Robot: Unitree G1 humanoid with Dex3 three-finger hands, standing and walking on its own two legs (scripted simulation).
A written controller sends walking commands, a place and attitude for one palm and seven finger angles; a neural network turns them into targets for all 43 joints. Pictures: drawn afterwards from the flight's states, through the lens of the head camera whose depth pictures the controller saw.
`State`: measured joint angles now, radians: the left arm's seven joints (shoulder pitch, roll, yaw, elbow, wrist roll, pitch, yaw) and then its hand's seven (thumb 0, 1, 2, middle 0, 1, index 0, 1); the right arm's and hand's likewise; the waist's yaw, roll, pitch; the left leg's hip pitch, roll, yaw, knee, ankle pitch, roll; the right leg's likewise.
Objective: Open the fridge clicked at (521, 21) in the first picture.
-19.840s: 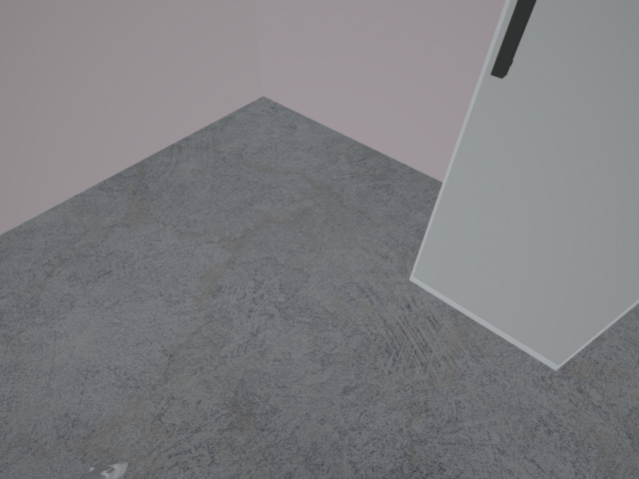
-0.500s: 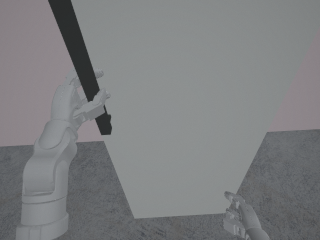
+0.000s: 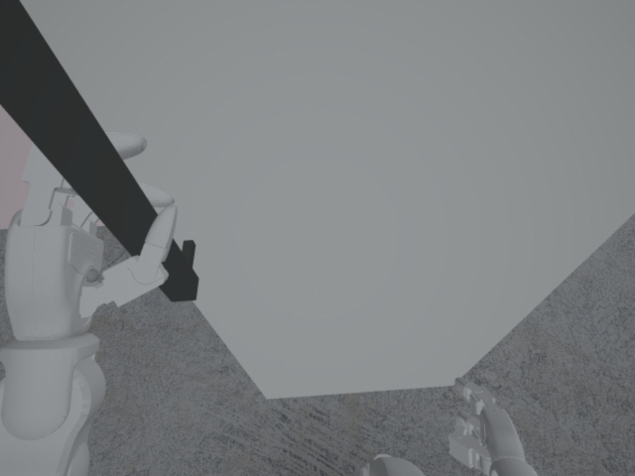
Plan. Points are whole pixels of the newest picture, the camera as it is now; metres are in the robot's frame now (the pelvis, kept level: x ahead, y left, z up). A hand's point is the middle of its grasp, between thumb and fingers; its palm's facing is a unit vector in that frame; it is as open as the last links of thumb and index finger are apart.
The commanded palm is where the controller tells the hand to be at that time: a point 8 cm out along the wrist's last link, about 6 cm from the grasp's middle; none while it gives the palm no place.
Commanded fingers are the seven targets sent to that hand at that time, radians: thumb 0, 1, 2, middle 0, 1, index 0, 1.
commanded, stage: walk backward, drawing the door open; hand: left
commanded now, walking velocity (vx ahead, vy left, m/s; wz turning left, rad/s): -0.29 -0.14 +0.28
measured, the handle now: (115, 162) +0.30 +0.15 +0.28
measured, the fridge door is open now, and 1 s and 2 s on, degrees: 3 21 58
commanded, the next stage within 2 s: none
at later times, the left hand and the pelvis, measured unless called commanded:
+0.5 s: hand (155, 285) +0.23 +0.12 +0.23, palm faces +0.36 -0.90 -0.25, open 7.4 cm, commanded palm +0.19 +0.17 +0.22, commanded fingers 0.00 0.90 0.90 -0.45 -1.40 -0.45 -1.40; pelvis -0.04 -0.07 +0.01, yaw +9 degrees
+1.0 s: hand (188, 468) +0.13 +0.07 +0.22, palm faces +0.50 -0.83 -0.24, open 7.6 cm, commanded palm +0.07 +0.11 +0.22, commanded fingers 0.00 0.90 0.90 -0.45 -1.40 -0.45 -1.40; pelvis -0.15 -0.17 +0.00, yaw +19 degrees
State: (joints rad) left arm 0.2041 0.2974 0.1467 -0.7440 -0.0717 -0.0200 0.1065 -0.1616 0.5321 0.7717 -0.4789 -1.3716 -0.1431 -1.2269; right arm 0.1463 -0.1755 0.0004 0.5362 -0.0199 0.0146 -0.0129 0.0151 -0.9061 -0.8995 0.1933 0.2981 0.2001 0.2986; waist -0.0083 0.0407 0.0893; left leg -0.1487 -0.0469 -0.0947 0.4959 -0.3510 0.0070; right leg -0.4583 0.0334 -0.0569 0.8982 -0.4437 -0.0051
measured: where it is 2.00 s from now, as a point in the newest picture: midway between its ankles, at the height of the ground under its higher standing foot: outside the picture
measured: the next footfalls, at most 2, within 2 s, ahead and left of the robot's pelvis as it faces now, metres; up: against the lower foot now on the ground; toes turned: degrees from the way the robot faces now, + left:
right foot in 0.08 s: +0.11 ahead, -0.05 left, +0.00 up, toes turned +2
left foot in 0.62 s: -0.14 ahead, +0.04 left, +0.00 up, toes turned +9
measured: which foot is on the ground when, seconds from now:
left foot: down 0.00-0.08, up 0.10-0.60, down 0.62-0.82, up 0.84-1.00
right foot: up 0.00-0.06, down 0.08-0.62, up 0.64-0.80, down 0.82-1.00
